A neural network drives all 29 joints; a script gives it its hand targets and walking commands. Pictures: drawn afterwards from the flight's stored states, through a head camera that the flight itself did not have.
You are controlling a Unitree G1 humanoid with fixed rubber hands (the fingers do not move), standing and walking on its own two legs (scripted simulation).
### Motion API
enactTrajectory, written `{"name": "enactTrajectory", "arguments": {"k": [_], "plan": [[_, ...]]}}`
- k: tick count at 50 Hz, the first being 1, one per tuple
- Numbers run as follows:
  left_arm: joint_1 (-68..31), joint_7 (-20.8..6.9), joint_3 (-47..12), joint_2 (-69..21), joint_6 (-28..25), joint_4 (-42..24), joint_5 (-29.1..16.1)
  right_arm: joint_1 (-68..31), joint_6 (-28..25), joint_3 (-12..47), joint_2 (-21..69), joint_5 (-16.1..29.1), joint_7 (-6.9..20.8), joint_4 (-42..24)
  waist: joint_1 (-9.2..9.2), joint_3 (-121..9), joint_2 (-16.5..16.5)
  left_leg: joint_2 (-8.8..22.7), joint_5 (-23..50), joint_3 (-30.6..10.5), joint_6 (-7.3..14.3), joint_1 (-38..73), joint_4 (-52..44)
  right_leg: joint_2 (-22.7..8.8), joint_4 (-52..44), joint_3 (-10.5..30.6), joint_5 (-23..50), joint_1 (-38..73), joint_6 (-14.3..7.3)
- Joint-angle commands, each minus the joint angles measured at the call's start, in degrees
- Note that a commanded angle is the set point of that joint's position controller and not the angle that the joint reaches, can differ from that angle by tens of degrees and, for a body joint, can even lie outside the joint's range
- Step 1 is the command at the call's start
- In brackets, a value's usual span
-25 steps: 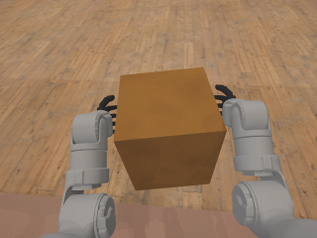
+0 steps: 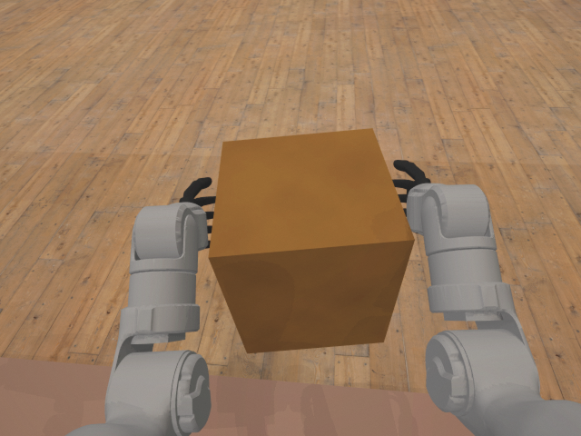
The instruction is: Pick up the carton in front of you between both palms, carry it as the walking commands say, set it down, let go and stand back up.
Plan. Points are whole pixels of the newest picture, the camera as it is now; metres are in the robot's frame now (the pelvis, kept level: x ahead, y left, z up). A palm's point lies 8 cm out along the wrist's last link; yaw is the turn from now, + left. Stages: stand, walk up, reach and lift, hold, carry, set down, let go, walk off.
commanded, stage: carry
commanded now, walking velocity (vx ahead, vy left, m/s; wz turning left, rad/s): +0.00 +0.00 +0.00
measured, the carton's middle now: (306, 246) +0.35 -0.01 +0.06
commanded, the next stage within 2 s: none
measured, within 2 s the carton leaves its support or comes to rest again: neither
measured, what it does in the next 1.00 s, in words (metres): stands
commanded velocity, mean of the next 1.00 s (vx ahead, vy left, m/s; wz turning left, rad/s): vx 0.12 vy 0.00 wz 0.00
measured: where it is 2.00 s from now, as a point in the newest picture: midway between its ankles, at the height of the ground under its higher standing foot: (311, 368)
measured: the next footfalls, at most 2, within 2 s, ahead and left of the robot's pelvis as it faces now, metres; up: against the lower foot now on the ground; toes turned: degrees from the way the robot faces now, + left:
right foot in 1.42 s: +0.33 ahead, -0.11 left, +0.00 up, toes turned -4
left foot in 1.92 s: +0.66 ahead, +0.07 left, -0.06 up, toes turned +3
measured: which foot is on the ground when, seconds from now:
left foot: down 0.00-1.00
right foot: down 0.00-1.00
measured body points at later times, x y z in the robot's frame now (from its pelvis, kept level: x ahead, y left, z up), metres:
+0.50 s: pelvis -0.01 +0.00 +0.00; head -0.01 -0.01 +0.45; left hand +0.35 +0.15 +0.12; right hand +0.36 -0.16 +0.12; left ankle +0.04 +0.09 -0.73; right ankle -0.03 -0.09 -0.73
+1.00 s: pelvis +0.03 +0.00 -0.01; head +0.00 +0.00 +0.44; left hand +0.38 +0.15 +0.12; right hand +0.39 -0.16 +0.13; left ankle +0.04 +0.09 -0.73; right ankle -0.03 -0.09 -0.73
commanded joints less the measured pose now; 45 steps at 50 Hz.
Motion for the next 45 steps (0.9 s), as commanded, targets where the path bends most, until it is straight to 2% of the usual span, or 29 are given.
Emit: {"name": "enactTrajectory", "arguments": {"k": [1, 2, 5, 8, 10, 14, 15, 18, 20, 21, 22, 23, 25, 26, 27, 28, 29, 30, 32, 33, 35, 36, 37, 38, 39, 40, 43, 44, 45], "plan": [[-43.88, -13.41, -32.28, -63.32, -1.93, -7.54, -23.74, -43.03, -1.27, 32.14, 66.25, 24.51, 13.15, -8.35, -0.02, -23.62, -0.93, 7.87, 14.37, -9.13, 1.76, 12.86, -1.62, -7.80, -4.21, 7.02, 18.58, 4.10, -2.20], [-44.06, -13.13, -32.37, -62.38, -1.93, -8.26, -23.96, -38.57, -0.95, 31.88, 66.74, 24.27, 13.13, -4.81, 0.28, -22.31, -1.49, 6.57, 14.98, -8.34, 0.70, 12.07, -2.46, -7.68, -4.03, 6.25, 19.47, 3.55, -2.07], [-44.79, -13.35, -31.29, -61.18, -1.95, -7.12, -22.56, -40.58, -1.15, 31.35, 66.48, 23.91, 13.91, -5.40, 0.00, -23.12, -3.38, 6.77, 12.80, -7.92, 0.86, 12.25, -0.45, -7.54, -4.38, 6.51, 22.26, 4.72, -1.61], [-43.42, -13.34, -31.43, -63.67, -2.17, -5.42, -23.44, -41.07, -1.42, 31.06, 66.81, 24.76, 14.16, -5.63, 0.21, -22.43, 0.55, 7.09, 11.90, -8.11, 0.49, 13.13, -3.14, -7.97, -4.37, 6.50, 16.69, 2.31, -2.11], [-44.96, -13.40, -31.90, -62.96, -2.25, -6.89, -23.72, -42.43, -1.77, 31.66, 66.98, 25.29, 13.99, -6.94, 0.16, -21.52, -1.18, 8.00, 14.02, -8.80, 1.01, 13.15, -3.27, -6.72, -4.99, 5.77, 14.25, 2.22, -1.57], [-44.18, -13.41, -31.45, -63.94, -1.89, -6.08, -23.61, -42.88, -1.23, 31.65, 66.37, 24.80, 13.72, -8.08, 0.26, -23.93, -2.73, 7.69, 17.35, -8.92, 1.22, 12.97, -1.58, -7.87, -3.10, 7.02, 22.19, 4.76, -1.87], [-41.61, -13.58, -30.50, -61.63, -1.81, -3.82, -22.42, -40.01, -0.49, 30.41, 65.81, 23.64, 13.72, -3.28, 0.25, -24.20, -1.61, 7.61, 18.72, -8.09, 1.37, 13.52, -0.57, -8.20, -2.63, 7.01, 23.89, 4.83, -2.00], [-45.15, -13.70, -31.20, -61.98, -2.11, -7.48, -22.88, -43.13, -1.49, 31.21, 66.80, 24.72, 14.15, -7.02, -0.59, -23.61, 0.67, 8.37, 15.85, -9.29, 1.02, 14.42, -3.21, -7.30, -2.53, 6.79, 15.62, 2.46, -2.51], [-47.81, -13.41, -33.47, -63.73, -2.27, -9.99, -25.01, -39.66, -1.55, 30.40, 66.74, 24.12, 14.14, -5.75, -0.61, -23.19, 0.02, 8.55, 13.10, -9.51, 1.38, 13.98, -3.84, -7.22, -3.84, 6.65, 13.39, 2.23, -2.09], [-45.47, -13.53, -31.66, -63.95, -1.82, -6.57, -24.14, -41.46, -1.60, 31.11, 65.59, 24.04, 13.83, -7.06, -0.52, -23.56, -2.01, 8.71, 12.69, -10.23, 1.78, 13.25, -3.87, -7.40, -4.86, 6.27, 12.44, 3.13, -1.98], [-46.34, -13.19, -32.91, -62.06, -1.94, -9.34, -24.12, -42.56, -1.37, 31.58, 66.88, 24.91, 13.83, -7.66, 0.15, -23.36, -0.30, 8.08, 13.43, -9.24, 1.30, 14.98, -3.67, -7.68, -5.08, 7.14, 13.37, 1.90, -2.29], [-45.09, -13.16, -32.13, -63.23, -1.65, -9.06, -23.91, -40.65, -1.00, 31.16, 67.03, 24.91, 13.61, -6.94, -0.26, -22.98, -2.44, 7.52, 14.37, -9.41, 0.76, 13.42, -4.24, -7.35, -4.67, 6.01, 14.06, 2.78, -2.11], [-42.27, -13.19, -31.67, -62.70, -1.77, -6.95, -23.36, -38.91, -0.80, 31.18, 67.13, 25.15, 14.07, -4.99, -0.45, -22.73, 0.23, 7.91, 10.67, -9.51, 1.03, 12.49, -3.98, -7.64, -5.88, 7.17, 14.09, 2.97, -2.03], [-43.74, -13.47, -31.22, -62.22, -1.87, -7.79, -24.03, -42.04, -1.20, 31.87, 67.18, 25.80, 14.41, -8.29, -0.07, -22.87, -1.00, 7.60, 11.06, -8.60, 1.10, 13.38, -3.44, -7.67, -6.00, 7.31, 15.37, 3.43, -2.21], [-45.63, -13.24, -31.64, -62.46, -2.22, -7.57, -22.70, -41.45, -1.34, 31.51, 66.86, 24.51, 14.20, -6.14, -0.29, -20.84, -0.60, 7.09, 9.90, -8.56, -0.04, 11.87, -4.45, -7.94, -6.11, 6.20, 14.62, 2.77, -2.16], [-44.17, -13.42, -31.91, -63.03, -2.19, -8.43, -22.95, -40.75, -1.51, 32.09, 68.18, 24.65, 14.26, -7.97, -0.80, -21.83, -2.04, 7.84, 8.49, -9.99, 0.32, 11.66, -4.70, -8.06, -6.94, 6.51, 12.64, 3.81, -2.26], [-43.46, -13.38, -30.92, -61.34, -1.75, -5.75, -22.65, -40.38, -0.94, 31.71, 65.38, 23.55, 13.83, -4.90, -0.32, -20.92, -3.39, 7.06, 8.94, -8.71, 0.31, 12.53, -4.84, -7.99, -6.16, 7.35, 14.72, 2.32, -2.27], [-42.95, -13.29, -30.97, -61.53, -1.46, -5.34, -22.44, -40.02, -1.34, 31.19, 65.45, 23.77, 13.88, -5.54, -0.57, -20.42, -0.49, 6.80, 10.22, -8.61, 0.37, 11.65, -4.28, -8.33, -6.27, 6.84, 16.22, 2.53, -1.96], [-43.35, -13.66, -31.44, -63.13, -1.78, -4.96, -23.13, -41.61, -1.24, 31.48, 65.41, 23.88, 13.84, -7.80, -0.29, -23.17, -0.91, 7.93, 12.91, -8.74, 0.74, 14.69, -3.27, -8.36, -5.89, 7.33, 17.63, 2.89, -2.23], [-46.26, -13.55, -32.56, -61.39, -2.40, -8.70, -23.81, -41.99, -1.03, 31.71, 66.98, 24.85, 13.72, -5.82, -0.62, -23.91, -0.34, 7.59, 14.71, -8.47, 0.70, 14.64, -2.95, -7.96, -4.46, 6.90, 18.71, 3.53, -2.19], [-45.30, -13.30, -31.84, -61.35, -2.13, -8.39, -23.20, -43.44, -1.19, 32.11, 67.33, 25.02, 13.69, -7.87, -0.17, -22.78, -0.40, 8.38, 14.34, -8.89, 0.66, 13.94, -3.21, -7.89, -5.35, 6.63, 15.93, 3.19, -2.09], [-43.07, -13.25, -31.04, -62.63, -1.77, -6.34, -23.80, -38.38, -0.94, 31.52, 66.61, 24.67, 13.65, -4.36, 0.17, -23.64, -2.05, 8.14, 14.02, -9.36, 0.73, 13.28, -3.91, -7.05, -5.99, 6.34, 15.26, 3.99, -1.87], [-43.97, -13.42, -32.49, -62.16, -2.13, -8.57, -23.91, -41.04, -1.42, 31.78, 67.13, 24.66, 13.71, -8.93, -0.57, -23.51, -1.87, 8.60, 13.15, -9.19, 0.77, 14.04, -3.53, -7.15, -5.24, 6.07, 15.62, 4.14, -1.65], [-45.25, -13.12, -32.33, -63.14, -2.22, -8.72, -24.17, -40.62, -1.38, 31.38, 66.89, 24.64, 13.60, -7.33, 0.06, -23.79, -0.54, 7.70, 15.28, -8.72, 0.61, 13.88, -3.27, -8.11, -4.71, 6.97, 19.02, 4.12, -2.11], [-41.90, -13.63, -30.36, -62.66, -1.71, -4.14, -22.68, -40.96, -1.00, 31.03, 65.62, 23.62, 13.60, -6.45, 0.02, -22.62, -0.62, 7.77, 12.29, -8.56, 0.40, 14.23, -2.39, -8.14, -6.28, 7.52, 18.76, 3.38, -2.12], [-42.71, -13.89, -30.66, -62.64, -2.00, -6.80, -23.55, -41.89, -1.34, 32.13, 66.54, 24.58, 13.57, -8.25, -0.18, -22.98, -2.03, 7.44, 10.47, -9.05, 0.38, 12.64, -3.50, -8.53, -5.51, 7.35, 17.67, 4.04, -2.70], [-46.87, -13.62, -31.91, -61.62, -2.09, -7.75, -22.80, -43.58, -1.45, 31.88, 67.84, 25.30, 14.39, -5.37, 0.48, -20.00, -0.13, 5.78, -10.24, -8.82, 1.33, 10.44, -2.90, -7.31, -7.52, 8.56, -6.68, 0.30, -4.99], [-48.40, -13.20, -31.82, -62.22, -1.86, -6.95, -22.98, -38.82, -1.19, 29.99, 66.27, 23.36, 14.20, -0.57, 1.48, -17.59, -2.77, 5.56, -15.71, -8.66, 0.94, 3.31, -1.37, -8.44, -9.60, 12.67, -13.10, 1.80, -6.53], [-45.54, -13.57, -32.38, -63.03, -1.89, -6.07, -23.90, -43.13, -1.38, 30.65, 65.81, 24.12, 14.14, -6.93, 1.33, -18.01, -4.40, 4.70, -15.54, -7.55, 1.06, 2.16, 1.36, -10.06, -10.83, 15.01, -11.83, 3.39, -7.87]]}}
